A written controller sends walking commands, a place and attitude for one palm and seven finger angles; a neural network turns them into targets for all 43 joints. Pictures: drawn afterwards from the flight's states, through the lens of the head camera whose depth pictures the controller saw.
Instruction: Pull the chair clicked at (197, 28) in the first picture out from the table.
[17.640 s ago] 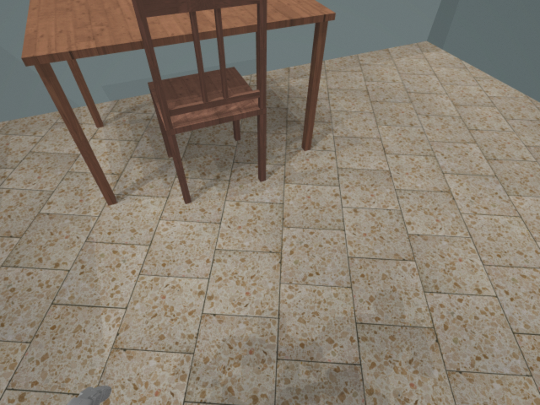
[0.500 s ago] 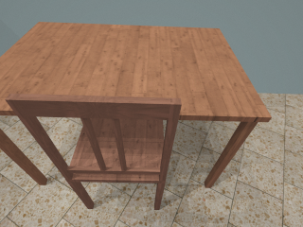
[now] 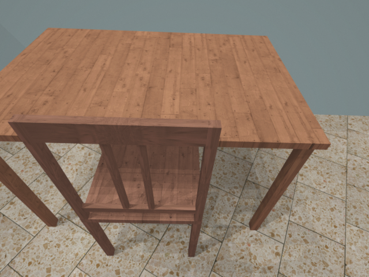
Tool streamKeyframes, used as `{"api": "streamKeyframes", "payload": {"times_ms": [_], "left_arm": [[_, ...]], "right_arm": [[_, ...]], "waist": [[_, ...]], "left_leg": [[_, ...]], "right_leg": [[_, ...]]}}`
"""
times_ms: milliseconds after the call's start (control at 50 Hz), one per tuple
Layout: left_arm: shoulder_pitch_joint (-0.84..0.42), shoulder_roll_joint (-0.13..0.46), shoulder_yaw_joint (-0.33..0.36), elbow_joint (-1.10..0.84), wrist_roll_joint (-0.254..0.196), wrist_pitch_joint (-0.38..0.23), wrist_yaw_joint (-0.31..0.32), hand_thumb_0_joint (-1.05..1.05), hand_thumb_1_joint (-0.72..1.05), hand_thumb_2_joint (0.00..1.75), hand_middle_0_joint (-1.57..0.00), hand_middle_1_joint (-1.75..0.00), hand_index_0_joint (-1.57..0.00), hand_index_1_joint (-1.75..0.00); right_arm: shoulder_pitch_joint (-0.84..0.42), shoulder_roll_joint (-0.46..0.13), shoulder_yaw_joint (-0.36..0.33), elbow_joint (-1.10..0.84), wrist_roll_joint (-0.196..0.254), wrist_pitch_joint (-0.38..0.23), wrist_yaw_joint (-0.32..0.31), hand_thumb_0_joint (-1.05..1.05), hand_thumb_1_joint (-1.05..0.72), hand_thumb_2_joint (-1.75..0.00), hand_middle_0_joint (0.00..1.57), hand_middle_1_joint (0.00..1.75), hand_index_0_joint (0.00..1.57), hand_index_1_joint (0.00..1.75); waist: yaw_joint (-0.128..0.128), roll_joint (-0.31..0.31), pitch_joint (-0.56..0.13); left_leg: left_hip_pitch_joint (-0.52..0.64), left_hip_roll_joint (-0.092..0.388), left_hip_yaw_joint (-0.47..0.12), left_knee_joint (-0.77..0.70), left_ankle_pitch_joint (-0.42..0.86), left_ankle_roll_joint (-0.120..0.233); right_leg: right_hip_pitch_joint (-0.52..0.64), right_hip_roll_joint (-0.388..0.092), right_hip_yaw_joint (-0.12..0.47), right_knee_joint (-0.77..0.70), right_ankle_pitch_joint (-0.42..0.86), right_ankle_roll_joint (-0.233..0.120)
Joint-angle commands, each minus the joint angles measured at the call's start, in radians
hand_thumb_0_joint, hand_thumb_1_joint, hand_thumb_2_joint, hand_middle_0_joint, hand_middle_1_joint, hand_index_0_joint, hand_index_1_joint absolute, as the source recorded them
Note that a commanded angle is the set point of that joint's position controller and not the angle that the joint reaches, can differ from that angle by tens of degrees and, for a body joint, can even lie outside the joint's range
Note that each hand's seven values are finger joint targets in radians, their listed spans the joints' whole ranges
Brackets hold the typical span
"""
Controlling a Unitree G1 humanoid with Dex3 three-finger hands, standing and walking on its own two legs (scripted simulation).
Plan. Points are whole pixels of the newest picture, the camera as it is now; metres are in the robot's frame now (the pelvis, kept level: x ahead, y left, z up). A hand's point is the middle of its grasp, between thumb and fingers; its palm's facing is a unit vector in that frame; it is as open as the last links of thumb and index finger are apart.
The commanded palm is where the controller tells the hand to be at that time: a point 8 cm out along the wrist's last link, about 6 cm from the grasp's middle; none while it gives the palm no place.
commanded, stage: look again from close up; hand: left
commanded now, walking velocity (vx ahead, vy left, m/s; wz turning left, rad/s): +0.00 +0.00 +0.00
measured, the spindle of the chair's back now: (117, 179) +0.38 +0.22 -0.08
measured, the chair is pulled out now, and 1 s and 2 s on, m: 0.00 0.00 0.00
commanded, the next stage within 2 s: shuffle to correct the standing spot in 0.30 s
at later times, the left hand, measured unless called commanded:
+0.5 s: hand out of the picture -0.03 +0.15 -0.18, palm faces +0.02 -0.99 -0.15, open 7.4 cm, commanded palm none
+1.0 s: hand out of the picture +0.00 +0.20 -0.19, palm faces +0.03 -0.98 -0.20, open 7.4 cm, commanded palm none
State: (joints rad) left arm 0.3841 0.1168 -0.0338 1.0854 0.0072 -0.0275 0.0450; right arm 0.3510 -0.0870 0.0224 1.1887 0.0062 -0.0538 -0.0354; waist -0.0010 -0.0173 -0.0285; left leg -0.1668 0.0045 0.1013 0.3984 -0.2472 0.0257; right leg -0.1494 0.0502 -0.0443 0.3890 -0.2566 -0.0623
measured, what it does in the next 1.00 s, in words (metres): stands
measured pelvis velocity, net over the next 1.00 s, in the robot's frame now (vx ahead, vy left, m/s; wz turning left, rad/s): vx -0.03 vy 0.02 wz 0.02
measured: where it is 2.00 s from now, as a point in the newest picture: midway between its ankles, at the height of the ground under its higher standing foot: outside the picture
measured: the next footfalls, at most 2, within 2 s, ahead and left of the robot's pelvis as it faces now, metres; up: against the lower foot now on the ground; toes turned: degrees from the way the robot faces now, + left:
none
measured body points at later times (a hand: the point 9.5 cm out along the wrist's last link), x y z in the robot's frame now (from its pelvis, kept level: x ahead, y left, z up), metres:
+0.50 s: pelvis +0.00 +0.00 +0.00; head +0.00 +0.00 +0.45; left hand -0.03 +0.20 -0.16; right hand -0.04 -0.19 -0.16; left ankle -0.02 +0.10 -0.74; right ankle -0.03 -0.08 -0.74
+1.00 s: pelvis -0.03 +0.02 -0.01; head -0.04 +0.03 +0.44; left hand +0.00 +0.25 -0.17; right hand -0.01 -0.21 -0.16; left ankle -0.02 +0.10 -0.74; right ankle -0.03 -0.08 -0.74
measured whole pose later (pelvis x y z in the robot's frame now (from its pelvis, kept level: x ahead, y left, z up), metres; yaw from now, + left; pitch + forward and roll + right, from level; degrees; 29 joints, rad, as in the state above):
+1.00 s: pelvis -0.03 +0.02 -0.01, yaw +1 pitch +0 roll +0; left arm 0.30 0.17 0.01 1.01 0.03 0.01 0.04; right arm 0.31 -0.16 -0.01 1.05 -0.03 0.00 0.00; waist -0.01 -0.02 -0.04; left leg -0.27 -0.02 0.09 0.56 -0.30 0.06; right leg -0.25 0.02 -0.05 0.57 -0.31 -0.04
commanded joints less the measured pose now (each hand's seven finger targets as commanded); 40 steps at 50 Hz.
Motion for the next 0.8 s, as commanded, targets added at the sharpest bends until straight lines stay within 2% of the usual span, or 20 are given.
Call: {"api": "streamKeyframes", "payload": {"times_ms": [0,40,100,220,240,320,340,380,460,520,540,600,620,640,660,680,700,720,740,780], "left_arm": [[0.105,0.073,0.011,-0.02,-0.001,-0.016,0.008,0.0,0.9,0.9,-0.2,-0.3,-0.2,-0.3],[0.104,0.075,0.011,-0.023,-0.002,-0.016,0.008,0.0,0.9,0.9,-0.2,-0.3,-0.2,-0.3],[0.106,0.072,0.012,-0.021,-0.001,-0.016,0.008,0.0,0.9,0.9,-0.2,-0.3,-0.2,-0.3],[0.105,0.07,0.011,-0.019,-0.001,-0.017,0.008,0.0,0.9,0.9,-0.2,-0.3,-0.2,-0.3],[0.107,0.072,0.01,-0.022,-0.002,-0.016,0.008,0.0,0.9,0.9,-0.2,-0.3,-0.2,-0.3],[0.106,0.071,0.01,-0.016,-0.001,-0.016,0.008,0.0,0.9,0.9,-0.2,-0.3,-0.2,-0.3],[0.106,0.069,0.009,-0.02,-0.001,-0.014,0.007,0.0,0.9,0.9,-0.2,-0.3,-0.2,-0.3],[0.108,0.07,0.01,-0.017,-0.001,-0.015,0.007,0.0,0.9,0.9,-0.2,-0.3,-0.2,-0.3],[0.096,0.09,0.019,-0.043,0.0,-0.008,0.012,0.0,0.9,0.9,-0.2,-0.3,-0.2,-0.3],[0.089,0.102,0.029,-0.061,0.001,-0.003,0.014,0.0,0.9,0.9,-0.2,-0.3,-0.2,-0.3],[0.082,0.103,0.03,-0.068,0.0,0.001,0.014,0.0,0.9,0.9,-0.2,-0.3,-0.2,-0.3],[0.068,0.108,0.038,-0.081,0.003,0.007,0.015,0.0,0.9,0.9,-0.2,-0.3,-0.2,-0.3],[0.032,0.129,0.044,-0.068,0.012,0.012,0.039,0.0,0.9,0.9,-0.2,-0.3,-0.2,-0.3],[0.041,0.182,0.056,-0.073,0.0,0.017,0.04,0.0,0.9,0.9,-0.2,-0.3,-0.2,-0.3],[0.033,0.182,0.059,-0.098,-0.001,0.005,0.035,0.0,0.9,0.9,-0.2,-0.3,-0.2,-0.3],[0.011,0.168,0.055,-0.107,-0.002,-0.003,0.031,0.0,0.9,0.9,-0.2,-0.3,-0.2,-0.3],[-0.019,0.161,0.054,-0.117,0.004,-0.007,0.028,0.0,0.9,0.9,-0.2,-0.3,-0.2,-0.3],[-0.042,0.156,0.055,-0.122,0.006,-0.008,0.025,0.0,0.9,0.9,-0.2,-0.3,-0.2,-0.3],[-0.06,0.158,0.055,-0.128,0.007,-0.004,0.021,0.0,0.9,0.9,-0.2,-0.3,-0.2,-0.3],[-0.081,0.149,0.056,-0.124,0.009,-0.002,0.019,0.0,0.9,0.9,-0.2,-0.3,-0.2,-0.3]], "right_arm": [[0.103,-0.076,-0.012,-0.002,-0.003,-0.004,-0.006,0.0,-0.9,-0.9,0.2,0.3,0.2,0.3],[0.104,-0.075,-0.012,-0.004,-0.001,-0.004,-0.006,0.0,-0.9,-0.9,0.2,0.3,0.2,0.3],[0.106,-0.075,-0.012,-0.001,-0.002,-0.003,-0.006,0.0,-0.9,-0.9,0.2,0.3,0.2,0.3],[0.108,-0.074,-0.012,-0.001,-0.002,-0.004,-0.006,0.0,-0.9,-0.9,0.2,0.3,0.2,0.3],[0.105,-0.075,-0.012,-0.004,-0.001,-0.004,-0.006,0.0,-0.9,-0.9,0.2,0.3,0.2,0.3],[0.108,-0.074,-0.011,0.0,-0.002,-0.004,-0.005,0.0,-0.9,-0.9,0.2,0.3,0.2,0.3],[0.104,-0.075,-0.012,-0.003,-0.002,-0.002,-0.005,0.0,-0.9,-0.9,0.2,0.3,0.2,0.3],[0.109,-0.075,-0.011,-0.003,-0.002,-0.004,-0.005,0.0,-0.9,-0.9,0.2,0.3,0.2,0.3],[0.084,-0.084,-0.019,-0.022,0.006,-0.004,-0.008,0.0,-0.9,-0.9,0.2,0.3,0.2,0.3],[0.075,-0.101,-0.031,-0.038,0.006,0.005,-0.01,0.0,-0.9,-0.9,0.2,0.3,0.2,0.3],[0.061,-0.105,-0.034,-0.045,0.006,0.01,-0.01,0.0,-0.9,-0.9,0.2,0.3,0.2,0.3],[0.049,-0.116,-0.046,-0.061,0.003,0.023,-0.007,0.0,-0.9,-0.9,0.2,0.3,0.2,0.3],[-0.07,-0.171,-0.05,-0.174,0.002,0.04,-0.001,0.0,-0.9,-0.9,0.2,0.3,0.2,0.3],[-0.114,-0.127,-0.048,-0.185,-0.006,0.05,0.003,0.0,-0.9,-0.9,0.2,0.3,0.2,0.3],[-0.03,-0.089,-0.051,-0.182,-0.011,0.046,0.003,0.0,-0.9,-0.9,0.2,0.3,0.2,0.3],[-0.006,-0.091,-0.049,-0.182,-0.015,0.048,0.005,0.0,-0.9,-0.9,0.2,0.3,0.2,0.3],[-0.014,-0.105,-0.055,-0.177,-0.017,0.052,0.012,0.0,-0.9,-0.9,0.2,0.3,0.2,0.3],[-0.012,-0.113,-0.059,-0.174,-0.021,0.052,0.017,0.0,-0.9,-0.9,0.2,0.3,0.2,0.3],[-0.001,-0.12,-0.058,-0.172,-0.027,0.052,0.022,0.0,-0.9,-0.9,0.2,0.3,0.2,0.3],[0.009,-0.128,-0.058,-0.164,-0.033,0.052,0.028,0.0,-0.9,-0.9,0.2,0.3,0.2,0.3]], "waist": [[-0.001,0.015,0.109],[-0.001,0.029,0.107],[-0.003,0.005,0.111],[-0.003,0.014,0.105],[-0.001,0.031,0.111],[-0.004,0.009,0.114],[-0.002,0.031,0.127],[-0.003,0.024,0.108],[0.001,0.029,0.101],[0.0,0.041,0.054],[0.002,0.051,0.069],[-0.001,0.037,0.042],[0.001,0.082,0.139],[0.013,0.06,0.105],[-0.021,0.019,-0.016],[-0.024,-0.057,-0.051],[-0.029,-0.103,-0.048],[-0.033,-0.117,-0.018],[-0.033,-0.09,0.006],[-0.045,-0.106,0.087]], "left_leg": [[0.016,0.107,-0.142,-0.059,0.171,0.032],[0.011,0.106,-0.138,-0.06,0.173,0.032],[0.014,0.108,-0.141,-0.06,0.16,0.032],[0.019,0.109,-0.142,-0.062,0.167,0.032],[0.014,0.106,-0.14,-0.063,0.157,0.033],[0.013,0.109,-0.142,-0.069,0.142,0.031],[0.005,0.107,-0.141,-0.071,0.127,0.032],[0.016,0.11,-0.142,-0.068,0.143,0.032],[0.016,0.123,-0.151,-0.041,0.304,0.036],[0.046,0.139,-0.155,-0.01,0.391,0.038],[0.036,0.143,-0.159,-0.005,0.383,0.041],[0.028,0.152,-0.164,0.008,0.324,0.043],[-0.106,0.167,-0.087,0.174,0.265,-0.005],[-0.127,0.075,-0.072,0.181,0.052,-0.034],[-0.127,0.038,-0.073,0.18,-0.047,-0.029],[-0.112,0.032,-0.088,0.193,-0.061,-0.028],[-0.095,0.032,-0.091,0.193,-0.069,-0.025],[-0.081,0.032,-0.093,0.186,-0.062,-0.022],[-0.056,0.026,-0.089,0.163,-0.053,-0.022],[-0.059,0.03,-0.095,0.156,-0.061,-0.017]], "right_leg": [[-0.094,-0.141,0.151,-0.076,0.188,0.007],[-0.086,-0.14,0.149,-0.08,0.192,0.008],[-0.094,-0.141,0.152,-0.079,0.183,0.009],[-0.097,-0.14,0.151,-0.075,0.182,0.005],[-0.096,-0.139,0.152,-0.083,0.176,0.007],[-0.106,-0.138,0.154,-0.078,0.157,0.004],[-0.11,-0.135,0.154,-0.085,0.143,0.004],[-0.108,-0.137,0.153,-0.076,0.153,0.003],[-0.114,-0.146,0.158,-0.027,0.26,0.004],[-0.125,-0.147,0.152,0.017,0.286,0.003],[-0.138,-0.144,0.15,0.018,0.268,0.005],[-0.148,-0.14,0.153,0.035,0.224,0.007],[-0.156,-0.205,0.143,-0.003,0.394,0.051],[-0.092,-0.242,0.241,0.011,0.488,0.029],[-0.023,-0.297,0.285,0.011,0.413,0.001],[-0.031,-0.296,0.277,-0.01,0.257,-0.043],[-0.071,-0.282,0.276,-0.039,0.091,-0.065],[-0.126,-0.264,0.27,-0.069,-0.07,-0.063],[-0.167,-0.248,0.257,-0.093,-0.179,-0.06],[-0.252,-0.224,0.236,-0.114,-0.305,-0.041]]}}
